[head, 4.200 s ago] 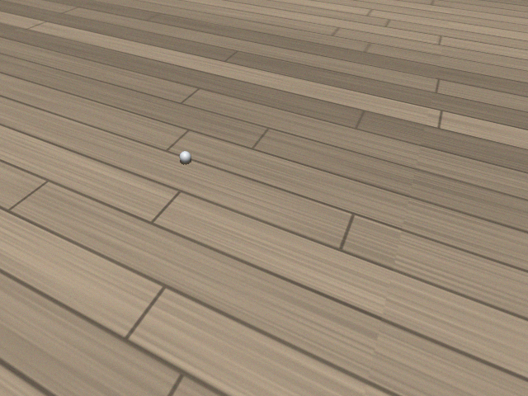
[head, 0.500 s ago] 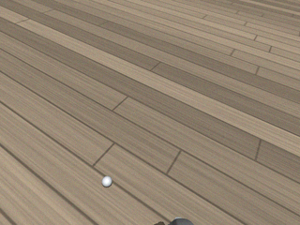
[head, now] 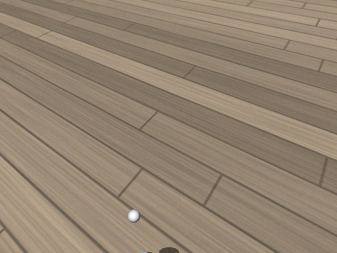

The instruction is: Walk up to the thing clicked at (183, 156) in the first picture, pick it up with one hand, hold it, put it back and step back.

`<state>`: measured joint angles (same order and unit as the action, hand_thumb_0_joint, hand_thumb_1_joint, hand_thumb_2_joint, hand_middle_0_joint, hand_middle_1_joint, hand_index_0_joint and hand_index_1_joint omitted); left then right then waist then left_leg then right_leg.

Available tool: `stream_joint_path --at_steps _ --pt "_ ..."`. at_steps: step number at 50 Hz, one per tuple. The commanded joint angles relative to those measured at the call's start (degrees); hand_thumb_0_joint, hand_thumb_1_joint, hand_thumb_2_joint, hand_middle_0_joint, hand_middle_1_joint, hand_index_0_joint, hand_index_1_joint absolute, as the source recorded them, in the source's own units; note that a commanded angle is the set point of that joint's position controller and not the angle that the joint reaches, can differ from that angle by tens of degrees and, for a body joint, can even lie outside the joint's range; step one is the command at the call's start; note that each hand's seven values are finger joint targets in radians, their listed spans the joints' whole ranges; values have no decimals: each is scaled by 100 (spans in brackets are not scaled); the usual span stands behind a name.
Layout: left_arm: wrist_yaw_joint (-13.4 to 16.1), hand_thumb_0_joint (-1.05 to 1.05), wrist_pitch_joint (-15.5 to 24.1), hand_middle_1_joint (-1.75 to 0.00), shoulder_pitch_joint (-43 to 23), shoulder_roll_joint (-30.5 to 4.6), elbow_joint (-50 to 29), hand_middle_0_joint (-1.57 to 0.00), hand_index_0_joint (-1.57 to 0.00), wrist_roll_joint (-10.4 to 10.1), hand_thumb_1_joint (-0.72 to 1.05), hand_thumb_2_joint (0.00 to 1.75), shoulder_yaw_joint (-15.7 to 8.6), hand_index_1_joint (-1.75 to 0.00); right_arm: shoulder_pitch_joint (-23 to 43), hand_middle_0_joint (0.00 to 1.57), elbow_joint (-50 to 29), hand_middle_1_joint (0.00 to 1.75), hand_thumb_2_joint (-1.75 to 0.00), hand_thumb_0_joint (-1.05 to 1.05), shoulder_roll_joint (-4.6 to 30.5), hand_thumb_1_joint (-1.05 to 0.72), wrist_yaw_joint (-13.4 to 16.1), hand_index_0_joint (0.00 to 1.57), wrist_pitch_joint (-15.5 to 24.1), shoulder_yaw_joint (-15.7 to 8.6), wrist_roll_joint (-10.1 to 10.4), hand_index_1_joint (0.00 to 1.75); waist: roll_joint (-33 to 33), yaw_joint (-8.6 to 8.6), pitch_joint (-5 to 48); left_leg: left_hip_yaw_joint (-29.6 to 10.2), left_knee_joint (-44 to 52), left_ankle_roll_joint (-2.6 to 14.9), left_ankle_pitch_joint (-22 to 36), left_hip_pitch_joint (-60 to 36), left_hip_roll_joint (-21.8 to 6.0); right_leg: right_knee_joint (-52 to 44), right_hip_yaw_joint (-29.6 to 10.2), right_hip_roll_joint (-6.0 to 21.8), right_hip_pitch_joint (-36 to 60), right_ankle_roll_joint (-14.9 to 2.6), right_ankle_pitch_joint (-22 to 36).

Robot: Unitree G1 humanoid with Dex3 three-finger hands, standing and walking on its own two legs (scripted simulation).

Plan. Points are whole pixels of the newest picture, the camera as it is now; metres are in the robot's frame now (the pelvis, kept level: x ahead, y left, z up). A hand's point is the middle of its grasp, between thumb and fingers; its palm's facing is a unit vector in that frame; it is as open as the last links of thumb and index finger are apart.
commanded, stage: walk up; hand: left
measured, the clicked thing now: (133, 215) +0.45 +0.26 -0.73
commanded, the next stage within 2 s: stand in 1.54 s
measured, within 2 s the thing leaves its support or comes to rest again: neither
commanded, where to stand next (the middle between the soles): +0.10 +0.02 m, yaw -1 degrees
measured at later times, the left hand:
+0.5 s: hand out of the picture +0.04 +0.29 -0.15, palm faces +0.03 -0.93 -0.36, open 7.4 cm
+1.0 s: hand out of the picture +0.12 +0.26 -0.14, palm faces +0.00 -0.95 -0.33, open 7.4 cm
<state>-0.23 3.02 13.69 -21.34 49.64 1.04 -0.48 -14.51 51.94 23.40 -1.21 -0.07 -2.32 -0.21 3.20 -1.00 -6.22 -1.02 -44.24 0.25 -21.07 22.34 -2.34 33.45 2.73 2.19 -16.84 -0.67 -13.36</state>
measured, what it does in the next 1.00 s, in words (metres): steps on the spot: left foot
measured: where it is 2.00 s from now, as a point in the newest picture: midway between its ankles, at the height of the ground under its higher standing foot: outside the picture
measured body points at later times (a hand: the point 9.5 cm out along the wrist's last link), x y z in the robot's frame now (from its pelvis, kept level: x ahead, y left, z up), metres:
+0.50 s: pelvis +0.02 +0.02 +0.01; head +0.03 +0.02 +0.46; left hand +0.04 +0.33 -0.12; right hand +0.14 -0.27 -0.12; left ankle +0.06 +0.14 -0.73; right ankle +0.05 -0.12 -0.73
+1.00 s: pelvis +0.03 +0.01 +0.02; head +0.04 +0.02 +0.47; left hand +0.12 +0.31 -0.11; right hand +0.11 -0.29 -0.12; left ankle +0.06 +0.14 -0.73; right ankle +0.05 -0.12 -0.73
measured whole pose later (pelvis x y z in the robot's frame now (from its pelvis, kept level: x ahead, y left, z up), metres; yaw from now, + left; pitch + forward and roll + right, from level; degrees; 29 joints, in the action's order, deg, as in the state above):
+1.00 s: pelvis +0.03 +0.01 +0.02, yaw +1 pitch -3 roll +0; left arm -0.6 0.8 3.7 -19.6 66.4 0.6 -0.6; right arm -5.0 67.0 20.2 -0.9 -0.1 -0.4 -0.3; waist 0.1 0.4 -3.1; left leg 0.0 -19.9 -1.1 -8.0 9.3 -1.6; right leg 19.0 2.5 2.0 -7.5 1.3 -8.9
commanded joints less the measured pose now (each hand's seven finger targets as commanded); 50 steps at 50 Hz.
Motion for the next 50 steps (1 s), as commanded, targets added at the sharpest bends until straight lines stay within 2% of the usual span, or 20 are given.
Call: stream_joint_path --at_steps 1,2,3,4,5,6,7,9,10,12,14,17,21,26,33,36,42,46,50 --pt "89 0 -21 -30 -279 -1524 -288 -20 -20 -81 90 90 -422 -30 -277 20 -11 30 -90 0 819 -90 111 20 155 -238 1 30 -1195 107 736 375 1033 -20 893 -1063 179 -480 -743 1060 -245 -875 1364" --pt "84 0 -53 -30 -369 -1445 -275 -20 -20 -105 90 90 -385 -30 -301 20 44 30 -90 0 838 -90 135 20 192 -248 -29 30 -1075 204 747 334 1406 49 1201 -1243 187 -275 -725 1041 -381 -741 1255" --pt "74 0 -93 -30 -370 -1316 -225 -20 -20 -134 90 90 -329 -30 -218 20 78 30 -90 0 965 -90 152 20 213 -278 -61 30 -862 190 683 76 1567 107 1314 -1408 22 -252 -752 964 -677 -571 760" --pt "63 0 -116 -30 -353 -1139 -227 -20 -20 -163 90 90 -269 -30 -100 20 51 30 -90 0 1209 -90 168 20 236 -313 -106 30 -313 134 674 -703 1847 266 1407 -1392 -572 -60 -635 707 -879 -346 112" --pt "64 0 -154 -30 -223 -1007 -135 -20 -20 -229 90 90 -224 -30 383 20 -70 30 -90 0 1435 -90 157 20 274 -297 -63 30 325 -102 656 -1708 2371 641 822 -662 -1263 232 -266 118 -449 -105 -940" --pt "97 0 -203 -30 -185 -1201 157 -20 -20 -218 90 90 -297 -30 674 20 -26 30 -90 0 1505 -90 125 20 246 -276 1 30 600 -138 512 -1797 2531 911 87 181 -1412 530 -219 11 390 -122 -1336" --pt "90 0 -210 -30 -165 -1246 267 -20 -20 -166 90 90 -295 -30 912 20 -14 30 -90 0 1396 -90 120 20 216 -233 -25 30 567 -174 425 -1595 2610 848 -383 491 -1276 435 -261 53 628 -140 -1294" --pt "34 0 -183 -30 -289 -1195 403 -20 -20 -148 90 90 -277 -30 890 20 77 30 -90 0 1191 -90 110 20 200 -125 -43 30 640 -108 364 -1047 2582 463 -528 219 -782 -197 -321 89 489 -129 -800" --pt "30 0 -162 -30 -228 -1199 489 -20 -20 -143 90 90 -268 -30 997 20 112 30 -90 0 1124 -90 109 20 206 -94 -18 30 732 -147 415 -971 2495 336 -337 75 -721 -381 -346 152 552 -136 -451" --pt "32 0 -143 -30 -321 -1197 640 -20 -20 -144 90 90 -244 -30 1011 20 239 30 -90 0 1080 -90 87 20 198 -67 2 30 660 -108 630 -925 2427 248 -275 -189 -659 -582 -415 187 665 -135 -331" --pt "27 0 -136 -30 -461 -1191 755 -20 -20 -121 90 90 -223 -30 1052 20 304 30 -90 0 1082 -90 81 20 167 -52 2 30 592 -32 652 -965 2607 254 -708 -251 -672 -779 -446 227 652 -117 -550" --pt "0 0 -116 -30 -589 -1174 925 -20 -20 -114 90 90 -194 -30 1226 20 402 30 -90 0 1064 -90 81 20 142 -42 -10 30 381 -22 377 -949 2757 212 -916 -244 -626 -1086 -517 278 459 -87 -686" --pt "-4 0 -45 -30 -820 -1200 1069 -20 -20 -103 90 90 -181 -30 1200 20 582 30 -90 0 955 -90 72 20 162 -11 24 30 -172 95 470 -711 2471 164 182 -863 -480 -1565 -745 470 255 -108 -444" --pt "10 0 1 -30 -900 -1160 1236 -20 -20 -111 90 90 -168 -30 1212 20 771 30 -90 0 931 -90 85 20 188 -6 84 30 -418 112 970 -483 2306 145 1599 -1466 -479 -1578 -661 594 689 -47 726" --pt "31 0 -57 -30 -1000 -1129 1358 -20 -20 -94 90 90 -176 -30 1342 20 978 30 -90 0 880 -90 86 20 138 -5 50 30 -581 71 814 -472 2581 109 1506 -1504 -486 -1791 -606 615 691 6 377" --pt "33 0 -75 -30 -999 -1115 1397 -20 -20 -92 90 90 -182 -30 1412 20 1029 30 -90 0 859 -90 80 20 132 9 35 30 -445 37 726 -485 2669 83 1444 -1471 -479 -1840 -574 587 700 28 259" --pt "41 0 -92 -30 -1139 -1127 1378 -20 -20 -67 90 90 -223 -30 1377 20 1115 30 -90 0 871 -90 92 20 145 9 4 30 -336 55 800 -432 2767 52 1515 -1380 -478 -1856 -567 598 948 19 472" --pt "36 0 -114 -30 -1151 -1096 1393 -20 -20 -69 90 90 -239 -30 1360 20 1117 30 -90 0 839 -90 93 20 152 16 -4 30 -203 44 693 -467 2855 43 1396 -1269 -493 -1880 -537 555 967 28 282" --pt "26 0 -123 -30 -1220 -1083 1360 -20 -20 -65 90 90 -246 -30 1280 20 1156 30 -90 0 869 -90 104 20 162 11 -19 30 -158 67 777 -484 2946 31 1221 -1219 -504 -1837 -545 554 1103 11 364"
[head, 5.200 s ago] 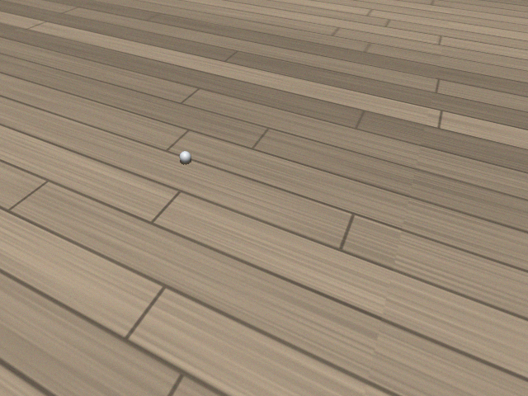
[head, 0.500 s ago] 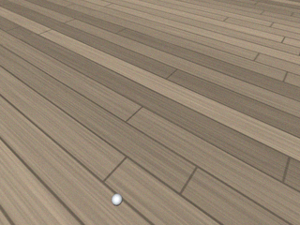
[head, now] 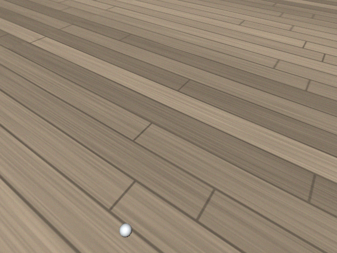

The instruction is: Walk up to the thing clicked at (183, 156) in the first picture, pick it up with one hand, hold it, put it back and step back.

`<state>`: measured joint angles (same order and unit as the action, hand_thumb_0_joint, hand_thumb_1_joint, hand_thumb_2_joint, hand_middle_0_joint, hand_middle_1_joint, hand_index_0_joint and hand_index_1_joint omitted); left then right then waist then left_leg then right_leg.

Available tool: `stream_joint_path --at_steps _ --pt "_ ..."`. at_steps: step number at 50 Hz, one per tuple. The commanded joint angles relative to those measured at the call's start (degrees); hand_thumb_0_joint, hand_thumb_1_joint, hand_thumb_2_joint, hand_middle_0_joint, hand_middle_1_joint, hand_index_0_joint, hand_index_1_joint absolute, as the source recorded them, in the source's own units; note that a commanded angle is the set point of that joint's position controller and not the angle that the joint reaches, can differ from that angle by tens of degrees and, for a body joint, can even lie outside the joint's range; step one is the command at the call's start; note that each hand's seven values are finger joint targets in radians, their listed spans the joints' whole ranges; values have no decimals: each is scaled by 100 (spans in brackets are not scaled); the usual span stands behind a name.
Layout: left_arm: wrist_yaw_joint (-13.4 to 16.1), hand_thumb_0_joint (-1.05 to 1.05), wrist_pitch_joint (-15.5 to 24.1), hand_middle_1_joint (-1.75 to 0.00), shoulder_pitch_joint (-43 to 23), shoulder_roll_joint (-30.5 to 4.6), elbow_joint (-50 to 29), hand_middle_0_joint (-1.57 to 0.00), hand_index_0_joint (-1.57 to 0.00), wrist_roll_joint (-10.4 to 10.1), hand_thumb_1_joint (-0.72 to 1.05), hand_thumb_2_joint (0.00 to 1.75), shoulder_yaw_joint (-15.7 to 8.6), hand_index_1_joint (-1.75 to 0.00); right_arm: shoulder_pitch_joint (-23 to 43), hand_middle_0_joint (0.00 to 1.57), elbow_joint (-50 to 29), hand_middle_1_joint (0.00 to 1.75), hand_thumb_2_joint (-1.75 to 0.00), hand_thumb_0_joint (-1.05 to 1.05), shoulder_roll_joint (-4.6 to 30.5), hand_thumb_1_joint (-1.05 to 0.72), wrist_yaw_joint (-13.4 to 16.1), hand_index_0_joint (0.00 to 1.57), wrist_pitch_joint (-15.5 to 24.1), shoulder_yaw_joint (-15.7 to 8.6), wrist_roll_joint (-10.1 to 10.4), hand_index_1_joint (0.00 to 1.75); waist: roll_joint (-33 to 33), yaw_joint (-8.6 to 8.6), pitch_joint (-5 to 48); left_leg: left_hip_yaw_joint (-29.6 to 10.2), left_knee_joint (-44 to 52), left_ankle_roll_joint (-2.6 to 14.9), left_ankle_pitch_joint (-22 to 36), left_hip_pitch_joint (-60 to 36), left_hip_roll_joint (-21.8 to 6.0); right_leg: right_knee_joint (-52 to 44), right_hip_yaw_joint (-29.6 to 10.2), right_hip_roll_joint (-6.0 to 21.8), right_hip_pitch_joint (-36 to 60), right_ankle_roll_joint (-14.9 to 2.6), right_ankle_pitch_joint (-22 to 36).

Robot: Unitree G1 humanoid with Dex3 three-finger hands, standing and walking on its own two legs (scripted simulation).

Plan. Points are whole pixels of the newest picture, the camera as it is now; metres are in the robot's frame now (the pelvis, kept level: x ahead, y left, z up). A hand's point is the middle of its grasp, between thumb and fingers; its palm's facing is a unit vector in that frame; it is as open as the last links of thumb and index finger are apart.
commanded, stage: walk up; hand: left
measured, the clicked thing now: (125, 229) +0.42 +0.24 -0.75
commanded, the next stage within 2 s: stand in 0.54 s
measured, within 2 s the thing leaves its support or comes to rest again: neither
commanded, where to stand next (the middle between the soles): +0.07 +0.00 m, yaw -2 degrees
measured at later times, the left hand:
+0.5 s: hand out of the picture +0.09 +0.25 -0.15, palm faces +0.00 -0.94 -0.35, open 7.4 cm
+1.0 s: hand out of the picture +0.09 +0.25 -0.16, palm faces -0.02 -0.94 -0.35, open 7.4 cm
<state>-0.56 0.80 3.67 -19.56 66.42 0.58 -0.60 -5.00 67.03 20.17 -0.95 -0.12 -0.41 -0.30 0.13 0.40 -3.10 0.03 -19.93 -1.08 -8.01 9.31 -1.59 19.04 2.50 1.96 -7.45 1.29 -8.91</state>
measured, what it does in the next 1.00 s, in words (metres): stands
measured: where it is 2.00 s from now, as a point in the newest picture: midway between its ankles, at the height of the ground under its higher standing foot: outside the picture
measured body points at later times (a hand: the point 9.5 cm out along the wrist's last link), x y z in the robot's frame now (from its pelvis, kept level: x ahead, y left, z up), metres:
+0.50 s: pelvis +0.01 +0.00 +0.00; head +0.02 -0.01 +0.45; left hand +0.09 +0.30 -0.13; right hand +0.09 -0.30 -0.14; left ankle +0.03 +0.13 -0.75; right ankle +0.02 -0.13 -0.75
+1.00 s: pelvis +0.02 -0.01 +0.00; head +0.03 -0.01 +0.45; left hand +0.09 +0.30 -0.13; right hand +0.10 -0.31 -0.13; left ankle +0.03 +0.13 -0.75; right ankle +0.02 -0.13 -0.75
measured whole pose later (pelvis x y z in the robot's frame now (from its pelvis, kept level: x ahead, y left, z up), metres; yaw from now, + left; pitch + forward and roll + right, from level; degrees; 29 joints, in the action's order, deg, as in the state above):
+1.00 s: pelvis +0.02 -0.01 +0.00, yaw +0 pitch -2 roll +0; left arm -0.4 0.3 6.0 -20.0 65.6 0.6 -0.4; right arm -5.1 65.9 19.9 -0.5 0.2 -0.2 -0.6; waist 0.3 0.1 -2.9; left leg 0.2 -18.3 -1.7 -8.9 7.3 -1.8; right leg 19.1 2.4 1.8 -6.4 0.9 -10.7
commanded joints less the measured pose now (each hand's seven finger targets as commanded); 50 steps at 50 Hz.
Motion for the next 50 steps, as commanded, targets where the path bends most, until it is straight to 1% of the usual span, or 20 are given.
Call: stream_joint_path --at_steps 1,4,5,6,8,11,15,18,21,22,24,26,27,28,30,32,39,42,46,50 --pt "60 0 93 -30 -224 -1252 -299 -20 -20 -29 90 90 -240 -30 332 20 -350 30 -90 0 1186 -90 80 20 170 -182 -9 30 170 -72 412 -613 525 159 -44 137 -567 -397 -511 545 149 -176 -111" --pt "58 0 90 -30 -229 -1254 -333 -20 -20 -16 90 90 -245 -30 327 20 -365 30 -90 0 1197 -90 92 20 174 -178 -12 30 119 -68 486 -570 480 176 -51 79 -566 -401 -527 568 154 -185 -52" --pt "56 0 83 -30 -285 -1238 -318 -20 -20 -10 90 90 -249 -30 272 20 -347 30 -90 0 1198 -90 96 20 179 -189 -14 30 130 -23 504 -598 509 175 1 128 -589 -384 -495 560 236 -197 -47" --pt "52 0 83 -30 -249 -1234 -329 -20 -20 -19 90 90 -242 -30 277 20 -346 30 -90 0 1215 -90 97 20 182 -181 -14 30 154 -62 501 -588 509 173 -36 109 -560 -362 -517 566 213 -182 18" --pt "53 0 81 -30 -259 -1223 -305 -20 -20 -20 90 90 -248 -30 254 20 -346 30 -90 0 1199 -90 96 20 181 -177 -5 30 68 -48 496 -610 511 174 27 140 -560 -366 -493 555 253 -169 48" --pt "54 0 88 -30 -206 -1224 -333 -20 -20 -20 90 90 -254 -30 221 20 -362 30 -90 0 1194 -90 103 20 184 -185 -1 30 -16 -57 613 -522 373 187 380 -108 -570 -375 -499 590 207 -182 200" --pt "62 0 84 -30 -289 -1219 -325 -20 -20 -32 90 90 -255 -30 180 20 -344 30 -90 0 1180 -90 107 20 166 -195 1 30 -70 -12 575 -501 342 162 494 -188 -557 -363 -498 594 127 -170 279" --pt "68 0 74 -30 -284 -1200 -326 -20 -20 -18 90 90 -254 -30 209 20 -345 30 -90 0 1195 -90 113 20 153 -207 -7 30 -50 -1 497 -518 391 182 323 -75 -556 -395 -476 578 132 -179 147" --pt "66 0 80 -30 -179 -1217 -307 -20 -20 -21 90 90 -250 -30 263 20 -377 30 -90 0 1154 -90 105 20 145 -191 3 30 -60 -41 471 -504 356 178 367 -210 -548 -411 -505 578 25 -163 142" --pt "67 0 79 -30 -272 -1226 -322 -20 -20 -16 90 90 -259 -30 219 20 -362 30 -90 0 1155 -90 105 20 142 -196 -3 30 -98 4 472 -504 364 171 327 -123 -532 -430 -498 579 76 -170 115" --pt "69 0 76 -30 -250 -1229 -340 -20 -20 1 90 90 -266 -30 244 20 -362 30 -90 0 1186 -90 108 20 144 -203 -13 30 -80 -13 542 -494 395 189 269 -140 -556 -401 -489 601 147 -178 152" --pt "66 0 75 -30 -201 -1215 -324 -20 -20 -3 90 90 -253 -30 296 20 -382 30 -90 0 1180 -90 107 20 146 -204 -6 30 -58 -31 500 -486 380 188 370 -222 -535 -406 -490 582 52 -156 234" --pt "77 0 69 -30 -187 -1267 -355 -20 -20 -9 90 90 -235 -30 254 20 -433 30 -90 0 1136 -90 115 20 160 -182 -44 30 -83 11 517 -510 473 141 385 -250 -612 -346 -495 606 43 -185 99" --pt "82 0 67 -30 -150 -1219 -349 -20 -20 -15 90 90 -222 -30 317 20 -435 30 -90 0 1161 -90 114 20 167 -185 -39 30 -17 -26 421 -536 480 132 418 -251 -614 -365 -477 580 -19 -172 41" --pt "82 0 81 -30 -163 -1213 -380 -20 -20 -9 90 90 -207 -30 290 20 -429 30 -90 0 1205 -90 115 20 160 -197 -42 30 5 -13 478 -517 439 152 509 -264 -630 -395 -506 613 25 -174 116" --pt "82 0 82 -30 -149 -1232 -383 -20 -20 -1 90 90 -210 -30 312 20 -447 30 -90 0 1173 -90 115 20 161 -191 -37 30 10 -2 462 -506 453 142 371 -214 -598 -405 -497 612 53 -167 84" --pt "72 0 83 -30 -50 -1253 -415 -20 -20 -2 90 90 -200 -30 319 20 -475 30 -90 0 1191 -90 114 20 176 -188 -22 30 81 -16 497 -476 432 110 504 -304 -601 -376 -522 612 49 -200 196" --pt "63 0 77 -30 -58 -1241 -448 -20 -20 -3 90 90 -189 -30 271 20 -465 30 -90 0 1205 -90 113 20 175 -175 -26 30 116 -13 498 -471 457 112 314 -211 -592 -394 -538 625 96 -204 128" --pt "76 0 85 -30 -53 -1296 -458 -20 -20 -5 90 90 -203 -30 275 20 -478 30 -90 0 1174 -90 120 20 182 -167 -27 30 -48 -11 587 -461 398 120 730 -377 -631 -323 -518 626 103 -211 448" --pt "75 0 88 -30 -4 -1270 -462 -20 -20 -10 90 90 -189 -30 256 20 -443 30 -90 0 1216 -90 127 20 182 -168 -25 30 0 -34 555 -445 378 118 719 -376 -641 -349 -525 627 155 -195 497"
